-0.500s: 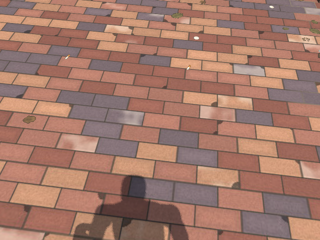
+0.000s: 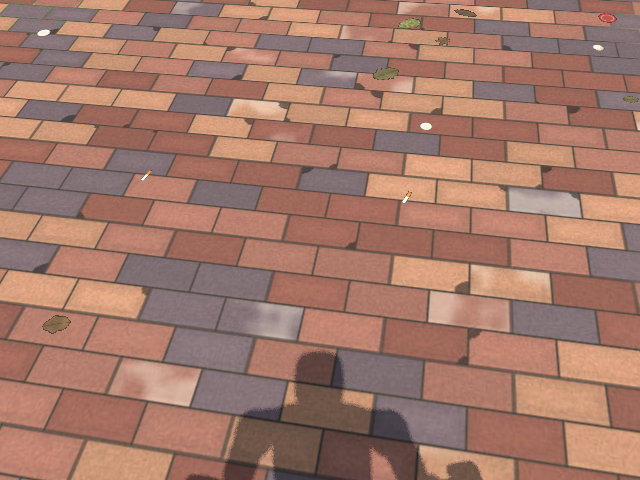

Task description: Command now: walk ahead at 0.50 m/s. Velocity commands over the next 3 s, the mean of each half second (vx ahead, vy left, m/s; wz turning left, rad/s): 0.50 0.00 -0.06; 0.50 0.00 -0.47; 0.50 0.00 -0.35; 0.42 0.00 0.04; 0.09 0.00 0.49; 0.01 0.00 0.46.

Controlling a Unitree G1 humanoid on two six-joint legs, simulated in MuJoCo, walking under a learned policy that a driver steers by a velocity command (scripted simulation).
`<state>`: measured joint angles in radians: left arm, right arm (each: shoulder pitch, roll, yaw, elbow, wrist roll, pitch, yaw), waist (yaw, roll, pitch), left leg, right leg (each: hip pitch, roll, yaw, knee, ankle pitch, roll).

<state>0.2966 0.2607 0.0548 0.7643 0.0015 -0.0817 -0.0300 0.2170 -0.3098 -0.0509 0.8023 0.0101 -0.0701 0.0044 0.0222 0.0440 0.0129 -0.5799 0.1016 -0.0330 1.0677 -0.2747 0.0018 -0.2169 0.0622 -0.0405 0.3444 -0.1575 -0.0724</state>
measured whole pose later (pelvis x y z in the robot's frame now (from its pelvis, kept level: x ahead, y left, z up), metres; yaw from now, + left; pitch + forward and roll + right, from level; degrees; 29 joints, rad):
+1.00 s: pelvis +0.54 -0.02 -0.01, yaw -18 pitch +1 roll +0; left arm 0.21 0.29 0.08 0.71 -0.02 -0.05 -0.03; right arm 0.21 -0.29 -0.05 0.83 0.01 -0.11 0.00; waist 0.00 0.01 0.06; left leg -0.38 0.04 -0.01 1.20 -0.41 0.00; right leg -0.37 0.09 -0.01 0.52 -0.18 -0.10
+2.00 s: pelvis +1.03 -0.23 -0.01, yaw -24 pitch +2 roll +0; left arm 0.08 0.25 0.04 0.68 0.02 -0.07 -0.02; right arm 0.31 -0.31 -0.05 0.86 0.02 -0.02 -0.01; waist -0.04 0.03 0.05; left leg -0.42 0.02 -0.05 1.13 -0.53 -0.04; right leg -0.40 -0.02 -0.07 0.49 -0.13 -0.03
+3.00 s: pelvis +1.13 -0.26 +0.00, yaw +7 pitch +1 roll +1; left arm 0.16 0.26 0.06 0.82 0.00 0.00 0.02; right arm 0.18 -0.34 -0.09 0.67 0.01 0.05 -0.03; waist 0.02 0.04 0.04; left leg -0.44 -0.07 -0.13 0.98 -0.44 -0.08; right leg -0.23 -0.01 0.03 0.44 -0.23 -0.01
